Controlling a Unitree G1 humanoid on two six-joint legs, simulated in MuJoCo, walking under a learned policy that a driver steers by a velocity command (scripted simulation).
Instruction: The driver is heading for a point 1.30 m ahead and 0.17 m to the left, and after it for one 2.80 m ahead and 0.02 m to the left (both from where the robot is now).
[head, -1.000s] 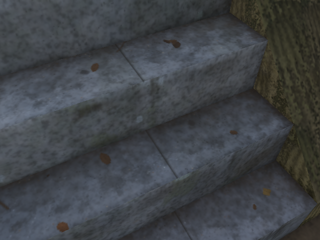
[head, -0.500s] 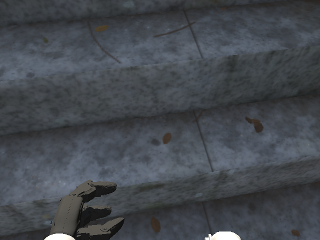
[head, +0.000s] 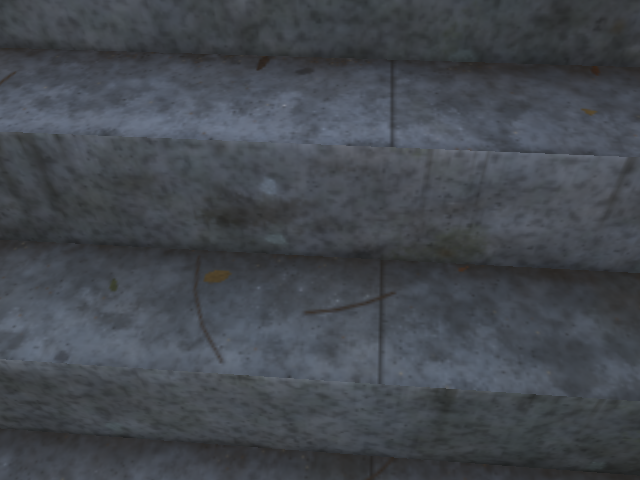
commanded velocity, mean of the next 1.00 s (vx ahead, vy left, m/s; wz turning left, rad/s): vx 0.50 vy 0.00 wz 0.47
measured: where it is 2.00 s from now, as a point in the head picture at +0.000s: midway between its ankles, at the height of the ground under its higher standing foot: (439, 178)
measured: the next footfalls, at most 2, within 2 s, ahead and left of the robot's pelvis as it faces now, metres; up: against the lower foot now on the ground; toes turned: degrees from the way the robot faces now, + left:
left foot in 0.48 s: +0.34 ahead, +0.07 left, +0.22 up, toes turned +12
right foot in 0.92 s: +0.31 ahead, -0.18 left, +0.22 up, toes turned +8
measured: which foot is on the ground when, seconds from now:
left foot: up 0.00-0.46, down 0.48-0.86, up 0.88-1.00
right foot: down 0.00-0.52, up 0.54-0.90, down 0.92-1.00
